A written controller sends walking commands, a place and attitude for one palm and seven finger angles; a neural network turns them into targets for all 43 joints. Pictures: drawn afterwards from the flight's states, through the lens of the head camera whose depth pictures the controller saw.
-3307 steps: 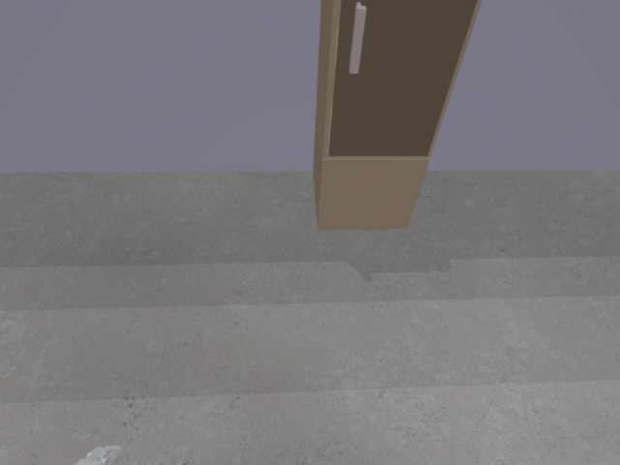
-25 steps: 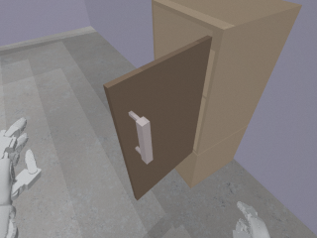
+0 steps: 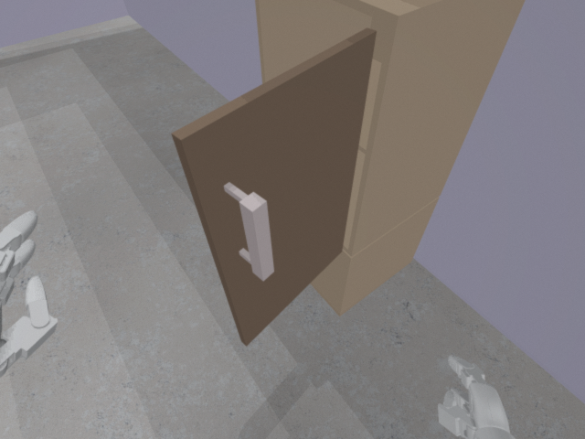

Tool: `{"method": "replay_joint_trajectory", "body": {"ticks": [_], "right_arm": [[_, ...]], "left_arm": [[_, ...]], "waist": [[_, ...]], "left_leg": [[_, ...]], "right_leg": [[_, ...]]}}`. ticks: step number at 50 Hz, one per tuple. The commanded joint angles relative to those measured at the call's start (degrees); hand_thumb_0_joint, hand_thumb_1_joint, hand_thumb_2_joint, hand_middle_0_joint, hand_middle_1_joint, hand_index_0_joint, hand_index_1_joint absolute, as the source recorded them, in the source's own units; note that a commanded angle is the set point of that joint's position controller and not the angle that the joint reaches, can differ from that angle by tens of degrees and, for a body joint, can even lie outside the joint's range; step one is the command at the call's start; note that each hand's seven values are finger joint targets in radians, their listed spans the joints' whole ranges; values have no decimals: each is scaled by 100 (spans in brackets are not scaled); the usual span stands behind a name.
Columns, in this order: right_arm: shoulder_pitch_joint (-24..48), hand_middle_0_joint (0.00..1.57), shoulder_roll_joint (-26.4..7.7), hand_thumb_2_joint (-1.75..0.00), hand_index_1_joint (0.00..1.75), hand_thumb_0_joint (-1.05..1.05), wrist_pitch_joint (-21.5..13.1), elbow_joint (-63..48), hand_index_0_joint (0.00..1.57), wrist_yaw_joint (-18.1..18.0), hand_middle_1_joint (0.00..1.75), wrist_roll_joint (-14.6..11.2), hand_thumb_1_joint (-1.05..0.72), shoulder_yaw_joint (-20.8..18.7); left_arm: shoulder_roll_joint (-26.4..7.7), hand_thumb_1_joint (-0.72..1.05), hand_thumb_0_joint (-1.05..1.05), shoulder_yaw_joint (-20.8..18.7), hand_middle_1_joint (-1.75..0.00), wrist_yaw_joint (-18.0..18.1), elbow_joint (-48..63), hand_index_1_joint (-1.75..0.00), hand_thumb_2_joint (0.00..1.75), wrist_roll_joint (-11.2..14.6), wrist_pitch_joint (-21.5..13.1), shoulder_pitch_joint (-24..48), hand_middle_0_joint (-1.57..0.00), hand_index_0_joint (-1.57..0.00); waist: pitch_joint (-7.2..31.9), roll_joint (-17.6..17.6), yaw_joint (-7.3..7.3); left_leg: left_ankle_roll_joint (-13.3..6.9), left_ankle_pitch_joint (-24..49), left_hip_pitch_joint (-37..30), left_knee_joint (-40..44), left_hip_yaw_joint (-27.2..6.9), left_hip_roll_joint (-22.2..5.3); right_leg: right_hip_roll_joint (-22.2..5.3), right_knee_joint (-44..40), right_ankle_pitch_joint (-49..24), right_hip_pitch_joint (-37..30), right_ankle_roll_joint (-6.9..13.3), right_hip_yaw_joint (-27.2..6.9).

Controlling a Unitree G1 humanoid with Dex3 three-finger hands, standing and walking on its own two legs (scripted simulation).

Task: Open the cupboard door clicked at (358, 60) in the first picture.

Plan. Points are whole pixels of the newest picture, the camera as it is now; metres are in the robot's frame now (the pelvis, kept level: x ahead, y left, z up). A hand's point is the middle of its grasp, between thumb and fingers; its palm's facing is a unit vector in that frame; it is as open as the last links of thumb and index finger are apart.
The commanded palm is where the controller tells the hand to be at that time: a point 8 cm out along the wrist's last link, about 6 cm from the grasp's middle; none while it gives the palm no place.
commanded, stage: step back with the hand held close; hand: left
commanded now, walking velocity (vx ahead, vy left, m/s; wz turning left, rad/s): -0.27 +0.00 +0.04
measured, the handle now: (248, 233) +0.38 +0.10 +0.07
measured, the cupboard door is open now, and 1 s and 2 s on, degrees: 100 100 100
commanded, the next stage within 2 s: stop stepping back and stand still in 0.56 s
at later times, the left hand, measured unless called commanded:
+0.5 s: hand out of the picture +0.03 +0.31 +0.16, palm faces +0.50 -0.72 -0.49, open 7.4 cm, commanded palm -0.01 +0.34 +0.18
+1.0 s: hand out of the picture -0.06 +0.28 +0.18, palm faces +0.37 -0.76 -0.54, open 7.4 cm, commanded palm -0.11 +0.33 +0.18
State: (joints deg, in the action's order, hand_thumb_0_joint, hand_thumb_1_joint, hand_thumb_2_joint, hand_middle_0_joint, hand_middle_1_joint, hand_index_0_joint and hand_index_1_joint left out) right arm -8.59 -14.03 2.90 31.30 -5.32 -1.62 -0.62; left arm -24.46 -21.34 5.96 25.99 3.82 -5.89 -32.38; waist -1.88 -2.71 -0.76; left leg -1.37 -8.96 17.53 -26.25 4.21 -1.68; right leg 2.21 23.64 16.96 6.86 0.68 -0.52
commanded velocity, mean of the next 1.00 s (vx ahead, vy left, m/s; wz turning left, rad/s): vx -0.11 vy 0.00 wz -0.02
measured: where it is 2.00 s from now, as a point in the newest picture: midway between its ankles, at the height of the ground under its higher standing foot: outside the picture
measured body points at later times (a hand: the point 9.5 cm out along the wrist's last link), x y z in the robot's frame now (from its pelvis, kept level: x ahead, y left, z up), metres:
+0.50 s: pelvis -0.12 +0.03 -0.02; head -0.11 +0.04 +0.43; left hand +0.00 +0.34 +0.19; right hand +0.07 -0.18 -0.10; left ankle -0.01 +0.11 -0.72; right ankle -0.06 -0.10 -0.74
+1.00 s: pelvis -0.25 +0.03 -0.02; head -0.24 +0.04 +0.43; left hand -0.09 +0.32 +0.21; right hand -0.09 -0.20 -0.11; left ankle -0.12 +0.13 -0.71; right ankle -0.39 -0.03 -0.74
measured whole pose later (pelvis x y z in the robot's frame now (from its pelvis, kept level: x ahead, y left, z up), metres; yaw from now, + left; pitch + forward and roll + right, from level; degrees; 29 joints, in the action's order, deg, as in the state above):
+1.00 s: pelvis -0.25 +0.03 -0.02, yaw -1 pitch +2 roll -1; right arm -11.1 -11.0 -4.5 37.0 -2.6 0.7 0.7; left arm -29.1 -26.6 8.6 37.6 4.3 -10.3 -35.9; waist 1.6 0.0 -1.4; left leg 2.1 -14.7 36.1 -43.4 2.5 -0.1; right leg 4.6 24.6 25.4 1.5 4.4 2.7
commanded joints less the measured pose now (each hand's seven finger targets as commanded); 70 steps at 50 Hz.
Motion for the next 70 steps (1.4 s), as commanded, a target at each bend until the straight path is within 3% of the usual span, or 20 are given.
{"method": "replay_joint_trajectory", "body": {"ticks": [1, 16, 22, 24, 26, 28, 29, 34, 43, 45, 48, 50, 53, 54, 56, 57, 62, 64, 66, 70], "right_arm": [[398, 20, -580, -90, 30, 0, -308, -1011, 20, -75, 30, 35, -90, -209], [285, 20, -674, -90, 30, 0, -855, -901, 20, 4, 30, 120, -90, -275], [-51, 20, -486, -90, 30, 0, -940, -445, 20, 45, 30, 161, -90, -359], [-70, 20, -387, -90, 30, 0, -867, -277, 20, 42, 30, 216, -90, -336], [40, 20, -399, -90, 30, 0, -889, -314, 20, -39, 30, 211, -90, -177], [512, 20, -769, -90, 30, 0, -1075, -428, 20, -175, 30, 216, -90, -189], [144, 20, -428, -90, 30, 0, -1235, -247, 20, -172, 30, 354, -90, -164], [199, 20, -494, -90, 30, 0, -1313, -356, 20, 196, 30, 208, -90, -376], [46, 20, -244, -90, 30, 0, -1220, -386, 20, 226, 30, 279, -90, -204], [-82, 20, -184, -90, 30, 0, -987, -335, 20, 179, 30, 223, -90, -160], [11, 20, -341, -90, 30, 0, -972, -283, 20, 212, 30, 258, -90, -64], [126, 20, -540, -90, 30, 0, -982, -336, 20, 154, 30, 47, -90, -261], [149, 20, -536, -90, 30, 0, -1024, -100, 20, -31, 30, 64, -90, -141], [33, 20, -581, -90, 30, 0, -1056, -72, 20, -81, 30, 99, -90, -129], [-85, 20, -685, -90, 30, 0, -1148, -143, 20, -54, 30, 166, -90, -112], [-97, 20, -613, -90, 30, 0, -1222, -140, 20, -17, 30, 199, -90, -82], [325, 20, -520, -90, 30, 0, -1328, -283, 20, 149, 30, 146, -90, -144], [338, 20, -369, -90, 30, 0, -1234, -500, 20, 202, 30, 121, -90, -174], [275, 20, -364, -90, 30, 0, -1140, -441, 20, 194, 30, 186, -90, -211], [-136, 20, -284, -90, 30, 0, -1149, -82, 20, 106, 30, 161, -90, -199]], "left_arm": [[-1243, 90, 0, -1032, -30, 273, 1587, -30, 90, 29, -470, 90, -20, -20], [-983, 90, 0, -1128, -30, 319, 1507, -30, 90, -120, -868, 92, -20, -20], [-1119, 90, 0, -1014, -30, 443, 1836, -30, 90, -115, -930, 214, -20, -20], [-964, 90, 0, -879, -30, 491, 1563, -30, 90, -192, -832, 519, -20, -20], [-1046, 90, 0, -817, -30, 479, 1612, -30, 90, -185, -784, 1131, -20, -20], [-1124, 90, 0, -820, -30, 490, 1957, -30, 90, -219, -952, 1757, -20, -20], [-1167, 90, 0, -1043, -30, 569, 1749, -30, 90, -285, -1001, 1743, -20, -20], [-864, 90, 0, -906, -30, 381, 1886, -30, 90, -121, -944, 725, -20, -20], [-1323, 90, 0, -1233, -30, 506, 2293, -30, 90, 22, -621, -299, -20, -20], [-1433, 90, 0, -1309, -30, 445, 2322, -30, 90, 78, -619, -258, -20, -20], [-1655, 90, 0, -1710, -30, 519, 1711, -30, 90, 121, -668, 157, -20, -20], [-1030, 90, 0, -1058, -30, 420, 1016, -30, 90, 101, -564, 357, -20, -20], [-990, 90, 0, -784, -30, 417, 424, -30, 90, 2, -572, 972, -20, -20], [-1016, 90, 0, -756, -30, 423, 302, -30, 90, -38, -587, 1097, -20, -20], [-979, 90, 0, -602, -30, 426, 648, -30, 90, -108, -722, 1736, -20, -20], [-998, 90, 0, -593, -30, 419, 717, -30, 90, -147, -796, 1858, -20, -20], [-1249, 90, 0, -1166, -30, 435, 1707, -30, 90, -109, -750, 105, -20, -20], [-1394, 90, 0, -1425, -30, 436, 1939, -30, 90, -132, -810, -521, -20, -20], [-1448, 90, 0, -1520, -30, 473, 2020, -30, 90, -102, -856, -191, -20, -20], [-1087, 90, 0, -1450, -30, 503, 840, -30, 90, -108, -1068, -227, -20, -20]], "waist": [[1168, -139, -2], [608, -776, -37], [606, 1229, 177], [424, 1548, 216], [-12, 956, 318], [-329, -2068, 133], [-63, -1832, 141], [903, -436, 54], [1218, -1470, 55], [1037, 644, 115], [870, 835, 142], [300, 1539, 214], [-67, 524, 297], [81, 25, 344], [246, -1405, 328], [-45, -887, 285], [402, -951, -87], [422, -410, -105], [162, 840, 13], [397, 299, 271]], "left_leg": [[-74, 2093, -1320, -106, -269, -305], [-274, -3075, 1868, 1557, -1272, -869], [314, -1291, -1216, -2649, -412, 319], [246, -1547, -936, -3012, -661, 173], [192, -1241, -819, -667, -623, 30], [-375, -1739, 1053, 1622, -2636, -1632], [-698, -1674, 1339, 1849, -2980, -2057], [-565, -2356, 716, 1578, -1910, -1588], [912, -1720, -334, 1564, -198, -137], [432, -593, -855, -1301, -20, 137], [332, -795, 1190, -3107, -643, -52], [245, -402, 1381, -2307, -504, -132], [-42, -396, -488, -749, 100, 210], [-256, -260, -1062, -382, -212, 90], [-1322, -316, -1442, 710, -3328, -1633], [-1519, -1393, -796, 1369, -4071, -1971], [-375, -2744, 1919, 1169, -1056, -729], [45, -2404, 2309, -575, -121, 19], [269, -1746, 1824, -3547, -478, 294], [340, -921, 1534, -3119, -630, -108]], "right_leg": [[-356, -73, -2618, 575, -235, -71], [288, 1146, 351, -649, 9, 169], [-1607, -1384, 1873, 3483, 888, -2034], [-1755, -1113, 880, 3418, 863, -1745], [-995, -241, 302, 2988, 232, -896], [131, 2516, 1181, 1933, -199, -74], [258, 3879, 1435, 1682, -148, -387], [307, 4696, 918, 1418, -216, -209], [552, -346, 1508, -418, 385, 971], [-1051, -1546, -111, 954, 704, -493], [-2349, -1266, -681, 765, 1388, -1663], [-1545, -575, -1756, 111, 906, -1057], [-1244, 574, -2441, 1048, 425, -150], [-965, 1374, -2310, 1365, 173, 48], [-111, 3376, 621, 2463, -333, 110], [-29, 3951, 1510, 2477, -242, -321], [-90, 1390, 834, -819, 25, 462], [-602, 296, 1110, -798, 237, -260], [-2289, -1665, 2406, 1183, 881, -3212], [-1635, -715, -1136, 388, 713, -1603]]}}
